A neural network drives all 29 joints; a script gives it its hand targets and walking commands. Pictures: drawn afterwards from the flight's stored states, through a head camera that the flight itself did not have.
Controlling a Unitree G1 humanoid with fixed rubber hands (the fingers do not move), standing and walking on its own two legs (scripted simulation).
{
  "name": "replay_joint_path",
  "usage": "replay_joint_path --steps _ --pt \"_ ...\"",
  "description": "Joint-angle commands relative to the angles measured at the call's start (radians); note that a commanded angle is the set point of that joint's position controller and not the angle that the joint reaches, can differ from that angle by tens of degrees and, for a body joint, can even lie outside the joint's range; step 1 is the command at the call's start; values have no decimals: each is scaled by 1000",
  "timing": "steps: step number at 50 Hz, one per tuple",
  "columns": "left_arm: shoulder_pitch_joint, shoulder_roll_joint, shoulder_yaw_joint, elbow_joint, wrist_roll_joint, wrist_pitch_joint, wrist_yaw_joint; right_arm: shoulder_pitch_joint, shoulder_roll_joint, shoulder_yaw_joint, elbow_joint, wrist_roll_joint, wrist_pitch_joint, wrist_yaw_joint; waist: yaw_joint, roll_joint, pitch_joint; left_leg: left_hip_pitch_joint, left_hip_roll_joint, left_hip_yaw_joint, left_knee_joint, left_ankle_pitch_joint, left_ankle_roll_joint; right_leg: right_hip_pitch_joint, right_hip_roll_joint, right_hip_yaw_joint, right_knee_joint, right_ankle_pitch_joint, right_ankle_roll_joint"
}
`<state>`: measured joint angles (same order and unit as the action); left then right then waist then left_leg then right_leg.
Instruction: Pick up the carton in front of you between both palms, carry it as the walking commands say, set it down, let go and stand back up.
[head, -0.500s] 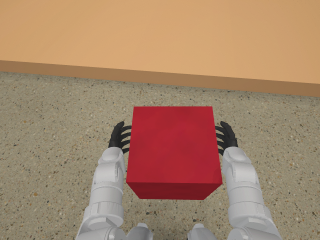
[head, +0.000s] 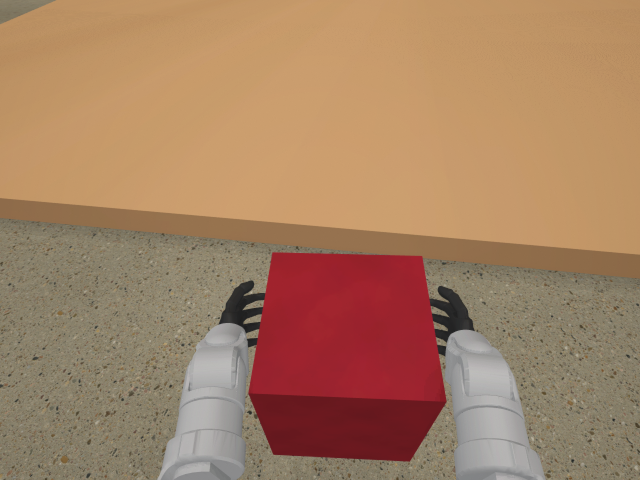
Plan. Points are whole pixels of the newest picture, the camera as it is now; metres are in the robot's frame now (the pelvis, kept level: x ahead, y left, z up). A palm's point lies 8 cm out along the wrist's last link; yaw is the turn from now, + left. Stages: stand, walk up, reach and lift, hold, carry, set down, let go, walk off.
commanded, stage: reach and lift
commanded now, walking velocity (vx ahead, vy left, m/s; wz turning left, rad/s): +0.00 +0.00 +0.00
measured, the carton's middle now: (343, 360) +0.30 +0.00 -0.05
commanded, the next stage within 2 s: hold in 0.80 s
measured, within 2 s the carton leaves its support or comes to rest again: neither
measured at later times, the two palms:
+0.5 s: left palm (233, 324) +0.31 +0.15 +0.04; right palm (460, 330) +0.31 -0.15 +0.03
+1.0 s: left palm (228, 321) +0.30 +0.15 +0.06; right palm (465, 328) +0.30 -0.15 +0.06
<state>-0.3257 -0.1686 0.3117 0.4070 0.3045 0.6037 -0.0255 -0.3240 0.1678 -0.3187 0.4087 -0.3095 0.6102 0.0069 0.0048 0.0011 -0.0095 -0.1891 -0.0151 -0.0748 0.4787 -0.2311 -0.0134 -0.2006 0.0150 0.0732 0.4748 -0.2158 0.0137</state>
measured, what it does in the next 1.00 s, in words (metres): stands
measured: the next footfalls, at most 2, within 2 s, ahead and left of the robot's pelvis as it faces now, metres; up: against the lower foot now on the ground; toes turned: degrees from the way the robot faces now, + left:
none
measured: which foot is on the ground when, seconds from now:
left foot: down 0.00-1.00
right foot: down 0.00-1.00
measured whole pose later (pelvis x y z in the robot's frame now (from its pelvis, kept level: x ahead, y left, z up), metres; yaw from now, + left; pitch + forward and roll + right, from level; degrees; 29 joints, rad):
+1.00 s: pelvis +0.01 +0.00 +0.01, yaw +0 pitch -7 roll +0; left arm -0.23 -0.15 0.19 0.19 0.25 0.75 -0.01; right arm -0.23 0.15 -0.20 0.19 -0.26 0.75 0.00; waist 0.00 0.00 0.02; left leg -0.03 -0.01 -0.08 0.34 -0.19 -0.01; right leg -0.04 0.01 0.07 0.34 -0.18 0.01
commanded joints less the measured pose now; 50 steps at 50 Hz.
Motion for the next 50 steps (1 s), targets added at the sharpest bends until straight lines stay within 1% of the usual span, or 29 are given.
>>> replay_joint_path --steps 1,7,12,21,28,33,39,41,44,45,47,50 --pt "-546 -970 -536 13 -214 -26 -237 -577 963 551 -3 227 -33 254 2 8 -214 29 -70 10 -93 16 21 70 75 -18 -81 7 -19" --pt "-546 -959 -546 5 -214 -21 -235 -576 959 559 -12 228 -28 249 0 -1 -238 57 -72 13 -100 36 18 96 77 -20 -90 27 -13" --pt "-506 -943 -551 -19 -213 -11 -232 -534 947 564 -35 228 -17 242 -1 -3 -242 85 -78 15 -111 95 12 121 80 -19 -104 88 -10" --pt "-412 -920 -573 -94 -229 10 -224 -438 935 588 -106 249 5 231 3 -3 -251 134 -85 11 -129 217 7 174 83 -11 -124 215 -2" --pt "-367 -907 -597 -147 -246 28 -219 -387 924 607 -157 263 23 224 1 -3 -241 160 -88 5 -140 269 4 198 86 -5 -136 268 0" --pt "-356 -903 -610 -174 -255 39 -216 -377 917 619 -183 270 34 222 0 0 -231 168 -88 2 -145 277 4 202 87 -4 -141 271 -1" --pt "-365 -900 -614 -186 -259 53 -213 -386 906 622 -198 272 47 223 -1 3 -218 169 -86 1 -151 254 3 196 88 -6 -143 240 -3" --pt "-367 -907 -634 -208 -272 59 -211 -392 909 643 -221 283 52 223 -2 5 -230 180 -85 -1 -152 264 2 203 89 -6 -145 246 -3" --pt "-350 -910 -684 -274 -303 83 -203 -377 905 692 -290 311 75 219 -3 5 -265 213 -84 -7 -158 320 -1 233 90 -3 -151 297 -1" --pt "-340 -901 -681 -282 -304 94 -200 -368 894 690 -300 312 86 217 -2 4 -259 215 -83 -8 -164 323 -2 237 89 -2 -154 299 0" --pt "-318 -876 -661 -275 -291 117 -193 -345 867 670 -291 301 109 212 -3 3 -205 204 -81 -4 -177 278 -1 224 87 -4 -166 253 -3" --pt "-325 -850 -613 -237 -262 134 -193 -355 841 626 -252 277 125 212 -2 2 -119 168 -78 5 -192 160 3 188 84 -11 -179 141 -7"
